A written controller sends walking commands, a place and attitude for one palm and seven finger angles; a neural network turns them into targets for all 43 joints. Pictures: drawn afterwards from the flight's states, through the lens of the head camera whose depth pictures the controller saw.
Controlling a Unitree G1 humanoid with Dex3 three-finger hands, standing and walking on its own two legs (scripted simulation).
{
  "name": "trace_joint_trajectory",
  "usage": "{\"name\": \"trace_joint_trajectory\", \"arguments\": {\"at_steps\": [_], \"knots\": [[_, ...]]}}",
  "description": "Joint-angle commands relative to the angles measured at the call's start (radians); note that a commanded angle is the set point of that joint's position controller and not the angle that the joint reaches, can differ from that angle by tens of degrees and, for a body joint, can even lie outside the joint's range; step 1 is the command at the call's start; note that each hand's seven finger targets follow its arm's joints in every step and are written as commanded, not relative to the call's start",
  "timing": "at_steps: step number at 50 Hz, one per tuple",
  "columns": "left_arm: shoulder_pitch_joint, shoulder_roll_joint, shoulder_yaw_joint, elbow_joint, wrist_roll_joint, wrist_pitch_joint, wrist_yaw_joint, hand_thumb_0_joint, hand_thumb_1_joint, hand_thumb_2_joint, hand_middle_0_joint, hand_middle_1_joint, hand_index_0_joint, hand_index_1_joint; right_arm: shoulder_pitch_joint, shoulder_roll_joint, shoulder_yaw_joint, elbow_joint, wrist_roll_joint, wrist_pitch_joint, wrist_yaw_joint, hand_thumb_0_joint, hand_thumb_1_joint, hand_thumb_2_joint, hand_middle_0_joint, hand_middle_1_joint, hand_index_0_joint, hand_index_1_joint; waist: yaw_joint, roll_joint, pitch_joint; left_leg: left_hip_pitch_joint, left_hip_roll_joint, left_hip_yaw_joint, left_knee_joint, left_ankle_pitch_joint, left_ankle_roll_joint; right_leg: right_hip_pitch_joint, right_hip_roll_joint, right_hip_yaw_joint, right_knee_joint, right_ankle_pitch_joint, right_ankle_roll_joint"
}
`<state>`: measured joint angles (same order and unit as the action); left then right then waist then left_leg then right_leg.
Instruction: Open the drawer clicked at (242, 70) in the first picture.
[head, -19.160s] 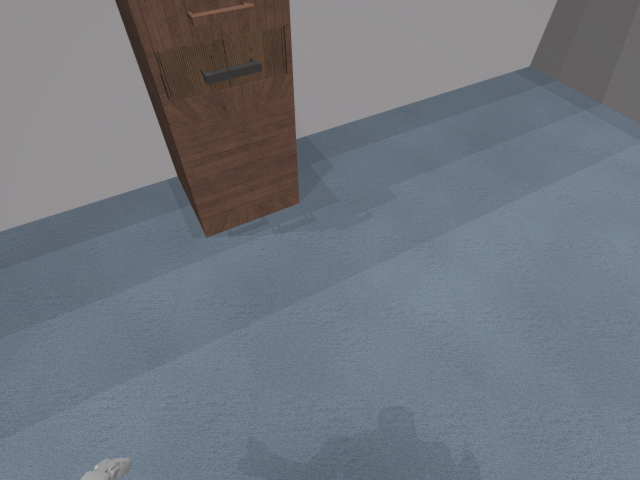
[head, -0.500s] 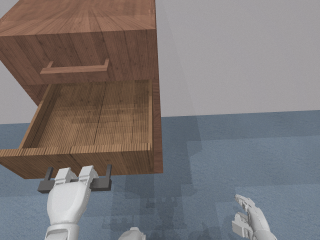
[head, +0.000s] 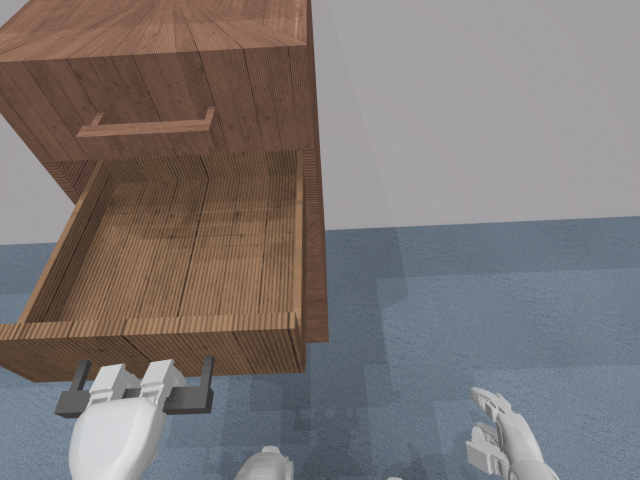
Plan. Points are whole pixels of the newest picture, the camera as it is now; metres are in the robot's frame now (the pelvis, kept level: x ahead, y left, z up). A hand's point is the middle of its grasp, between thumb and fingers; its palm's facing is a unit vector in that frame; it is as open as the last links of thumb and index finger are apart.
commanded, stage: pull the drawer open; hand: left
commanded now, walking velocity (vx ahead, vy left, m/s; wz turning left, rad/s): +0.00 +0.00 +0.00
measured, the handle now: (141, 383) +0.23 +0.24 +0.00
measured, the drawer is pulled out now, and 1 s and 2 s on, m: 0.30 0.30 0.30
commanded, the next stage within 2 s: open the thumb to release the handle in 0.22 s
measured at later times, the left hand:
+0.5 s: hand (134, 436) +0.18 +0.24 -0.02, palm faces +0.00 -0.08 -1.00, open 6.4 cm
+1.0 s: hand (133, 439) +0.17 +0.24 -0.02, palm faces +0.01 -0.11 -0.99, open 13.6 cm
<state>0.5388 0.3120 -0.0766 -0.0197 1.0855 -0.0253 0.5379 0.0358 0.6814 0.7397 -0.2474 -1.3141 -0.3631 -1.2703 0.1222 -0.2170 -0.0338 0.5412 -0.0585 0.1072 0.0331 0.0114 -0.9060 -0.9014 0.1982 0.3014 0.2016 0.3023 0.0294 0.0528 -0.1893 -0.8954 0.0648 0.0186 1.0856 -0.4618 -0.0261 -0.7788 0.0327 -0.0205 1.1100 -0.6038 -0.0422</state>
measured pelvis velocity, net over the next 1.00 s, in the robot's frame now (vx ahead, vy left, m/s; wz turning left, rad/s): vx -0.02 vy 0.01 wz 0.02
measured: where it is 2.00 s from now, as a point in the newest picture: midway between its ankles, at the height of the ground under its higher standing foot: outside the picture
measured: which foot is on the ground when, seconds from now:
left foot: down 0.00-1.00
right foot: down 0.00-1.00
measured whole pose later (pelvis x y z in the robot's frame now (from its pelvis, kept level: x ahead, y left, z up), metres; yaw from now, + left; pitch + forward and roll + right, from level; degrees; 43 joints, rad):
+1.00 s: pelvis -0.02 +0.01 +0.00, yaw +1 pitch +15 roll -1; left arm 0.45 0.30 -0.10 0.02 1.08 0.02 0.54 0.00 -0.44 0.32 -0.28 -1.19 -0.32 -1.21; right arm 0.14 -0.22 -0.03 0.53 -0.05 0.11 0.01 0.01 -0.91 -0.90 0.20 0.30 0.20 0.30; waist 0.04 0.07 -0.19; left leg -0.93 0.05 -0.01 1.11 -0.44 -0.01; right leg -0.79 0.02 -0.04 1.11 -0.59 -0.03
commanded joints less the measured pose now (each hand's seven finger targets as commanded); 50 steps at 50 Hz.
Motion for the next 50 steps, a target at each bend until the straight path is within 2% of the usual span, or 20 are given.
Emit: {"name": "trace_joint_trajectory", "arguments": {"at_steps": [1,4,6,8,11,15,16,18,19,20,23,25,27,32,36,37,42,44,45,50], "knots": [[0.263,0.137,0.135,-0.176,-0.033,0.008,0.051,0.0,0.9,0.9,-0.4,-1.35,-0.4,-1.35,-0.103,-0.091,-0.032,-0.181,0.002,-0.046,0.007,0.0,-0.9,-0.9,0.2,0.3,0.2,0.3,0.068,-0.028,-0.177,0.26,-0.085,0.003,-0.09,0.299,0.055,0.059,0.014,0.028,-0.174,0.535,-0.011],[0.291,0.122,0.111,-0.195,-0.035,0.007,0.045,0.0,0.9,0.9,-0.4,-1.35,-0.4,-1.35,-0.106,-0.09,-0.029,-0.195,0.002,-0.044,0.011,0.0,-0.9,-0.9,0.2,0.3,0.2,0.3,0.066,-0.016,-0.176,0.255,-0.083,0.003,-0.087,0.305,0.058,0.059,0.013,0.028,-0.17,0.546,-0.011],[0.293,0.126,0.118,-0.195,-0.039,0.004,0.04,0.0,0.9,0.9,-0.4,-1.35,-0.4,-1.35,-0.105,-0.089,-0.028,-0.195,0.001,-0.043,0.013,0.0,-0.9,-0.9,0.2,0.3,0.2,0.3,0.062,-0.047,-0.167,0.248,-0.084,0.001,-0.083,0.302,0.059,0.059,0.012,0.035,-0.174,0.557,-0.008],[0.305,0.157,0.155,-0.201,-0.04,-0.005,0.043,0.0,0.9,0.9,-0.4,-1.35,-0.4,-1.35,-0.112,-0.086,-0.024,-0.193,-0.002,-0.044,0.013,0.0,-0.9,-0.9,0.2,0.3,0.2,0.3,0.075,-0.043,-0.196,0.253,-0.085,0.004,-0.078,0.319,0.056,0.068,0.01,0.053,-0.168,0.59,-0.009],[0.303,0.128,0.122,-0.209,-0.036,-0.012,0.042,0.0,0.9,0.9,-0.4,-1.35,-0.4,-1.35,-0.102,-0.089,-0.029,-0.196,-0.005,-0.045,0.016,0.0,-0.9,-0.9,0.2,0.3,0.2,0.3,0.06,-0.034,-0.181,0.248,-0.082,0.002,-0.074,0.322,0.06,0.06,0.01,0.038,-0.164,0.591,-0.008],[0.306,0.138,0.133,-0.219,-0.036,-0.019,0.044,0.0,0.9,0.9,-0.4,-1.35,-0.4,-1.35,-0.098,-0.091,-0.028,-0.199,-0.008,-0.046,0.021,0.0,-0.9,-0.9,0.2,0.3,0.2,0.3,0.061,-0.036,-0.198,0.266,-0.08,0.0,-0.066,0.347,0.058,0.041,0.012,0.042,-0.158,0.595,-0.01],[-0.063,0.169,0.126,-0.212,-0.008,-0.014,0.061,0.0,0.9,0.9,-0.4,-1.35,-0.4,-1.35,-0.092,-0.112,-0.031,-0.156,-0.019,-0.038,0.008,0.0,-0.9,-0.9,0.2,0.3,0.2,0.3,-0.032,-0.056,-0.16,0.23,-0.073,-0.011,-0.03,0.282,0.062,-0.053,-0.001,0.042,-0.152,0.56,0.003],[-0.031,0.179,0.174,-0.183,0.004,-0.016,0.089,0.0,0.76,0.84,-0.39,-1.335,-0.39,-1.335,-0.078,-0.105,-0.039,-0.157,-0.022,-0.053,-0.007,0.0,-0.9,-0.9,0.2,0.3,0.2,0.3,0.012,-0.022,-0.21,0.248,-0.078,-0.002,-0.034,0.263,0.059,-0.037,0.004,0.026,-0.148,0.502,0.002],[0.028,0.147,0.157,-0.133,0.0,-0.006,0.087,0.0,0.69,0.81,-0.385,-1.327,-0.385,-1.327,-0.075,-0.104,-0.041,-0.157,-0.015,-0.057,-0.009,0.0,-0.9,-0.9,0.2,0.3,0.2,0.3,0.014,-0.035,-0.197,0.245,-0.078,-0.003,-0.039,0.27,0.061,-0.025,0.008,0.011,-0.149,0.51,0.0],[0.013,0.147,0.15,-0.152,-0.011,-0.001,0.083,0.0,0.62,0.78,-0.38,-1.32,-0.38,-1.32,-0.081,-0.106,-0.042,-0.157,-0.015,-0.056,-0.008,0.0,-0.9,-0.9,0.2,0.3,0.2,0.3,0.017,-0.041,-0.23,0.258,-0.079,0.001,-0.037,0.28,0.06,-0.02,0.004,0.024,-0.154,0.522,0.0],[-0.003,0.15,0.131,-0.161,-0.023,0.03,0.072,0.0,0.41,0.69,-0.365,-1.298,-0.365,-1.298,-0.078,-0.11,-0.041,-0.156,-0.004,-0.051,-0.014,0.0,-0.9,-0.9,0.2,0.3,0.2,0.3,0.016,-0.047,-0.257,0.278,-0.079,0.001,-0.056,0.301,0.061,0.018,0.003,0.017,-0.162,0.54,0.003],[-0.006,0.126,0.085,-0.162,-0.031,0.043,0.049,0.0,0.27,0.63,-0.355,-1.283,-0.355,-1.283,-0.077,-0.11,-0.037,-0.156,0.0,-0.049,-0.02,0.0,-0.9,-0.9,0.2,0.3,0.2,0.3,0.006,-0.073,-0.237,0.27,-0.081,0.003,-0.067,0.291,0.066,0.038,0.0,0.014,-0.182,0.548,0.009],[-0.006,0.136,0.086,-0.14,-0.035,0.049,0.03,0.0,0.13,0.57,-0.345,-1.268,-0.345,-1.268,-0.079,-0.111,-0.032,-0.155,0.008,-0.05,-0.029,0.0,-0.9,-0.9,0.2,0.3,0.2,0.3,0.005,-0.068,-0.201,0.265,-0.078,-0.002,-0.086,0.28,0.067,0.047,0.001,0.01,-0.199,0.53,0.007],[-0.013,0.125,0.06,-0.136,-0.027,0.026,0.007,0.0,-0.22,0.42,-0.32,-1.23,-0.32,-1.23,-0.08,-0.105,-0.025,-0.16,0.006,-0.051,-0.029,0.0,-0.9,-0.9,0.2,0.3,0.2,0.3,0.009,-0.037,-0.164,0.274,-0.073,-0.005,-0.105,0.246,0.067,0.016,0.004,-0.003,-0.212,0.444,0.002],[-0.007,0.114,0.057,-0.125,-0.021,0.006,0.011,0.0,-0.5,0.3,-0.3,-1.2,-0.3,-1.2,-0.075,-0.102,-0.028,-0.163,0.0,-0.051,-0.023,0.0,-0.9,-0.9,0.2,0.3,0.2,0.3,0.009,-0.052,-0.149,0.262,-0.072,-0.01,-0.1,0.217,0.065,-0.006,0.007,-0.007,-0.208,0.402,0.002],[-0.008,0.123,0.067,-0.136,-0.023,0.003,0.013,0.0,-0.5,0.3,-0.3,-1.2,-0.3,-1.2,-0.08,-0.104,-0.027,-0.167,0.001,-0.051,-0.021,0.0,-0.9,-0.9,0.2,0.3,0.2,0.3,0.013,-0.019,-0.159,0.268,-0.07,-0.011,-0.103,0.225,0.064,-0.005,0.006,-0.008,-0.208,0.397,-0.003],[-0.03,0.132,0.075,-0.141,-0.017,0.011,0.029,0.0,-0.5,0.3,-0.3,-1.2,-0.3,-1.2,-0.079,-0.106,-0.029,-0.174,0.0,-0.047,-0.019,0.0,-0.9,-0.9,0.2,0.3,0.2,0.3,0.014,-0.016,-0.165,0.266,-0.069,-0.015,-0.104,0.197,0.064,-0.027,0.01,-0.014,-0.205,0.34,-0.006],[-0.059,0.092,0.028,-0.138,-0.014,0.022,0.031,0.0,-0.5,0.3,-0.3,-1.2,-0.3,-1.2,-0.078,-0.105,-0.031,-0.175,0.002,-0.046,-0.018,0.0,-0.9,-0.9,0.2,0.3,0.2,0.3,0.0,-0.022,-0.153,0.271,-0.068,-0.018,-0.106,0.183,0.066,-0.045,0.011,-0.023,-0.205,0.317,-0.005],[-0.092,0.118,0.047,-0.146,-0.01,0.024,0.033,0.0,-0.5,0.3,-0.3,-1.2,-0.3,-1.2,-0.078,-0.107,-0.03,-0.171,0.0,-0.043,-0.018,0.0,-0.9,-0.9,0.2,0.3,0.2,0.3,0.003,-0.023,-0.166,0.279,-0.066,-0.019,-0.105,0.177,0.063,-0.059,0.01,-0.018,-0.208,0.294,-0.003],[-0.177,0.115,0.029,-0.117,-0.002,0.052,0.036,0.0,-0.5,0.3,-0.3,-1.2,-0.3,-1.2,-0.082,-0.107,-0.027,-0.16,0.004,-0.042,-0.027,0.0,-0.9,-0.9,0.2,0.3,0.2,0.3,-0.008,-0.029,-0.159,0.275,-0.063,-0.022,-0.117,0.137,0.064,-0.074,0.01,-0.019,-0.221,0.242,-0.001]]}}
